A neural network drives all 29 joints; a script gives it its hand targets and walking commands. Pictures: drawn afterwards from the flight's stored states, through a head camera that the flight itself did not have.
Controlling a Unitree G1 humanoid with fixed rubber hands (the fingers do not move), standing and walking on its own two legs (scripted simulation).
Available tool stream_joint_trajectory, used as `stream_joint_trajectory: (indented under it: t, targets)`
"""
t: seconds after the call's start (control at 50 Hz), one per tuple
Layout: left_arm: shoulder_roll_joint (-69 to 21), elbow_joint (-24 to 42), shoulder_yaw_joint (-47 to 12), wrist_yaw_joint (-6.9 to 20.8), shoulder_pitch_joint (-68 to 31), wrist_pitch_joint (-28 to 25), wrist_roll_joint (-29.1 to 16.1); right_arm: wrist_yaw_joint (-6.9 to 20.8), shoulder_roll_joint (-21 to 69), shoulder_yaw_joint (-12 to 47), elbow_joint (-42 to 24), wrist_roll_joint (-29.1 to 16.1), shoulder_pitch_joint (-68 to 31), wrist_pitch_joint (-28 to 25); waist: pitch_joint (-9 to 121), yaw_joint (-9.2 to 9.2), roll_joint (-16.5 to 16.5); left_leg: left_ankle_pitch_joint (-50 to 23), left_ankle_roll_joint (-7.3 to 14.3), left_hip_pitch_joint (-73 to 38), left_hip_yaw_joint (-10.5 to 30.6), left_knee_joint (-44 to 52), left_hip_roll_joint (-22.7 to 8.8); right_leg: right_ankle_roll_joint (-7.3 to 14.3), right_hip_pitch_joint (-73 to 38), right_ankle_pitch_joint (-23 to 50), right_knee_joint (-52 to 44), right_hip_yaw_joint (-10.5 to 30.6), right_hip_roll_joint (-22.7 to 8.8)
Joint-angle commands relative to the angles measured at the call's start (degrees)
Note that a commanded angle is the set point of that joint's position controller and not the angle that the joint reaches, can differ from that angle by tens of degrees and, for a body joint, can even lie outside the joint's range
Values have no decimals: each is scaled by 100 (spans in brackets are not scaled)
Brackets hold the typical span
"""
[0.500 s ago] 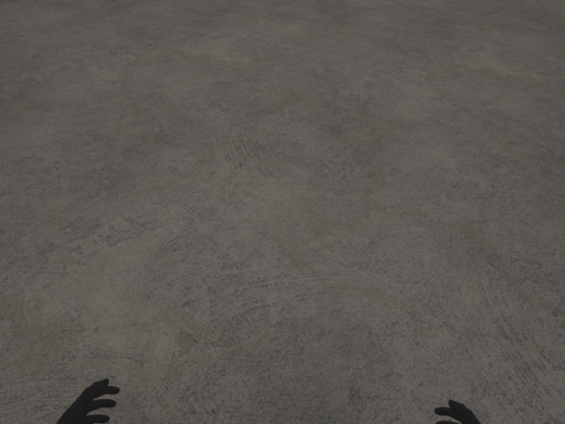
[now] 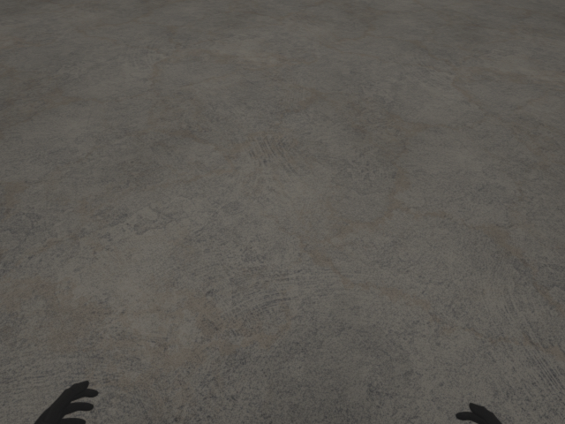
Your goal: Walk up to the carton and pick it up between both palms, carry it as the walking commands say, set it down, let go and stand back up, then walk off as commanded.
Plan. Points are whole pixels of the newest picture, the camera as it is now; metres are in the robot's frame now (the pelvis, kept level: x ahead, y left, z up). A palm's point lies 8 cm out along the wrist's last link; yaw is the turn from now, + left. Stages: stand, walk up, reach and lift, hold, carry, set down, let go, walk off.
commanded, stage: walk up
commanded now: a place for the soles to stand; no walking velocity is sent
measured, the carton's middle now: out of the picture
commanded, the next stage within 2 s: none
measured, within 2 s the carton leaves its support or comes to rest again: neither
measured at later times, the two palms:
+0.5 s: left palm out of the picture +0.05 +0.27 -0.05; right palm out of the picture +0.07 -0.33 -0.10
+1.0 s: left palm out of the picture -0.02 +0.33 -0.06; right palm out of the picture +0.02 -0.31 -0.08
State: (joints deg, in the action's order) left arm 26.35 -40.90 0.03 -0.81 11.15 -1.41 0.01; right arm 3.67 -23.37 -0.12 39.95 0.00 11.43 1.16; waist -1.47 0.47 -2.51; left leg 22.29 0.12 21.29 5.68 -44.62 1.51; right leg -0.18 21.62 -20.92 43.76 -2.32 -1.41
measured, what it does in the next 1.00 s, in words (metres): walks backwards: right foot, then left foot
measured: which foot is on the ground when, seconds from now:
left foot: down 0.00-0.38, up 0.40-0.92, down 0.94-1.00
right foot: up 0.00-0.34, down 0.36-0.96, up 0.98-1.00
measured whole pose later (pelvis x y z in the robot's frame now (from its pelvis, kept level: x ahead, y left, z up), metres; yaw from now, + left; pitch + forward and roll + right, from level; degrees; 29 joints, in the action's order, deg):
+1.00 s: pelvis -0.13 -0.01 +0.00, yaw +5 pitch -1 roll -1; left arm 27.5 -45.2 0.0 -1.2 8.1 -0.9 0.0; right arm 4.5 -25.3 -0.2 41.9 0.0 11.4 2.7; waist -2.2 -0.4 -1.6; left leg 26.9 -0.4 20.4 7.1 -44.1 1.8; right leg 1.9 29.2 -19.1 46.4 -4.7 -1.1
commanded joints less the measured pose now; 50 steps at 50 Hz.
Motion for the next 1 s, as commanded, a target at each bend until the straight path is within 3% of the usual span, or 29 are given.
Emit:
stream_joint_trajectory:
  t: [0.0, 0.06, 0.12, 0.24, 0.26, 0.28, 0.3, 0.32, 0.34, 0.36, 0.38, 0.4, 0.44, 0.46, 0.5, 0.52, 0.54, 0.6, 0.66, 0.74, 0.78, 0.84, 0.86, 0.88, 0.9, 0.92, 0.94, 0.96, 0.98]
  targets:
    - [1212, 3, 393, -72, -427, 64, -43, -170, -1828, -671, -363, 225, -675, -70, 45, -152, -520, -1160, 781, -192, 2626, 3088, -1480, 236, 1713, -678, 1874, 730, 178]
    - [1146, -158, 429, 7, -234, 24, -8, -148, -1385, -568, -400, 179, -789, -88, 234, -120, -676, -1520, 982, -463, 2016, 2843, -1102, 32, 1518, -320, 2239, 686, 191]
    - [1061, -234, 391, 30, -277, 1, -1, -145, -1294, -531, -381, 166, -691, -44, 359, -165, -907, -2218, 1125, -856, 1620, 2577, -1030, -27, 1396, -505, 1666, 560, 214]
    - [921, -309, 338, 40, -178, -69, -28, -110, -1366, -550, -401, 176, -550, 4, 642, -303, -1159, -2543, 1371, -785, 1686, 2416, -1169, -42, 863, -523, 474, 382, 209]
    - [935, -345, 334, 29, -119, -90, -20, -106, -1397, -567, -400, 174, -517, 17, 613, -298, -1212, -2549, 1324, -601, 1687, 2392, -1203, 25, 544, -578, 88, 303, 230]
    - [866, -405, 313, 29, 101, -111, -17, -106, -1425, -568, -380, 148, -549, 17, 723, -153, -1242, -2657, 1212, -460, 1587, 2169, -1129, 95, 78, -246, -609, 338, 217]
    - [802, -515, 317, 16, 395, -156, -16, -92, -1322, -572, -418, 117, -658, 44, 785, 63, -1118, -2628, 956, 74, 1312, 1847, -897, 214, -750, 311, -1493, 320, 253]
    - [1001, -576, 360, -3, 684, -198, 88, -84, -1106, -516, -424, 96, -587, 41, 725, 227, -526, -2203, 572, 724, 982, 1131, -525, 438, -1197, 298, -2356, 1115, -386]
    - [1684, -598, 540, -19, 766, -198, 185, -101, -746, -451, -460, 91, -393, -11, 643, 233, 1321, -686, 90, 1874, 199, -294, 409, 857, -1675, 654, -2970, 2934, -1928]
    - [1880, -398, 584, -69, 291, -183, 180, -177, -981, -518, -437, 197, -593, 37, 284, 218, 937, 528, 57, 2159, 779, -1118, 391, 1165, -888, 665, -3037, 3230, -2472]
    - [1705, -416, 581, -82, 87, -173, 186, -175, -1363, -654, -349, 208, -697, 55, 199, 161, 503, 294, 116, 1926, 1018, -1629, 259, 1112, -642, 451, -2908, 2763, -2226]
    - [1494, -405, 542, -99, -140, -181, 216, -120, -1414, -679, -262, 157, -567, 50, 98, 68, 368, -18, 87, 1827, 1035, -1730, 244, 824, -592, 437, -2849, 2416, -1861]
    - [1320, -342, 559, -104, -312, -193, 184, -40, -1356, -673, -175, 123, -300, 64, 321, -50, 452, -254, -58, 1856, 927, -1786, 179, 539, -874, 954, -2729, 1824, -1541]
    - [1305, -351, 566, -90, -304, -199, 173, -33, -1330, -679, -99, 138, -66, 88, 452, -82, 536, -298, -104, 1867, 896, -2018, 221, 585, -1117, 1310, -2625, 1736, -1546]
    - [1188, -287, 563, -92, -280, -202, 139, -36, -1304, -639, -120, 134, -121, 133, 585, 45, 701, -443, -179, 2031, 963, -2226, 230, 503, -1302, 1425, -2614, 1543, -1483]
    - [1147, -248, 559, -78, -338, -190, 148, -37, -1314, -628, -106, 127, -156, 146, 546, 65, 705, -562, -233, 2046, 948, -2316, 201, 583, -1290, 1269, -2659, 1498, -1489]
    - [1134, -231, 533, -65, -434, -196, 133, -38, -1315, -620, -26, 123, -81, 156, 487, -9, 866, -655, -255, 1987, 939, -2443, 180, 782, -1236, 1654, -2629, 1410, -1500]
    - [1104, -162, 545, -38, -609, -147, 118, -73, -1377, -618, -26, 109, 2, 187, 430, 19, 1238, -640, -293, 1860, 842, -2642, 195, 913, -1117, 1569, -2653, 1223, -1409]
    - [1165, -103, 555, -17, -682, -132, 134, -38, -1438, -597, -1, 129, -19, 186, 497, 51, 1473, -488, -284, 1713, 605, -2577, 77, 1264, -975, 799, -2750, 1254, -1534]
    - [1311, -90, 557, -18, -707, -119, 176, 27, -1428, -565, -24, 168, -172, 178, 370, 89, 1316, -172, -213, 1369, 280, -1889, -165, 1504, -588, 531, -2805, 1197, -1830]
    - [1450, -43, 596, -17, -992, -113, 198, 98, -1448, -563, 42, 169, 84, 171, 496, -99, 1634, 26, -125, 813, -3, -1232, -411, 1406, -178, 70, -2795, 1012, -1835]
    - [1572, -118, 616, -15, -1147, -109, 193, 146, -1500, -609, 97, 172, 274, 146, 538, -187, 1631, 285, 70, -124, -239, -214, -577, 1102, 436, -444, -2539, 770, -1766]
    - [1570, -112, 587, -17, -1246, -103, 204, 136, -1490, -634, 239, 189, 617, 133, 623, -360, 1376, 72, 152, -622, -363, 412, -536, 938, 699, -701, -2203, 664, -1712]
    - [1405, -215, 522, -9, -1169, -61, 172, 123, -1488, -638, 492, 206, 911, 109, 572, -421, 697, 97, 316, -1031, -310, 1146, -372, 661, 1035, -1022, -1222, 295, -1358]
    - [1081, -332, 448, -34, -736, -9, 114, 54, -1797, -660, 429, 258, 683, 115, 228, -350, -953, 689, 684, -521, 1492, 2707, -985, 182, 1443, -1293, 464, -398, -443]
    - [1074, -348, 395, -92, -669, 45, 64, 28, -1969, -642, -60, 247, -248, 147, -427, -175, -1160, 1659, 938, 866, 3069, 3565, -1299, 147, 1631, -1067, 1154, -5, 170]
    - [1282, -415, 464, -103, -728, 48, 40, -18, -1955, -646, -211, 297, -657, 166, -595, -73, -686, 1599, 1053, 1250, 2684, 3723, -1229, 272, 1296, -676, 1777, 446, 167]
    - [1262, -432, 446, -77, -453, 3, 33, -73, -1830, -550, -266, 327, -1055, 130, -369, 140, -501, -271, 1101, 625, 2373, 3332, -1201, 201, 1591, -432, 1987, 617, 373]
    - [1198, -388, 423, -31, -569, -35, 52, -119, -1782, -529, -356, 291, -1032, 76, 101, -51, -676, -1316, 1386, 246, 2648, 3051, -1472, 105, 1569, -395, 2058, 505, 315]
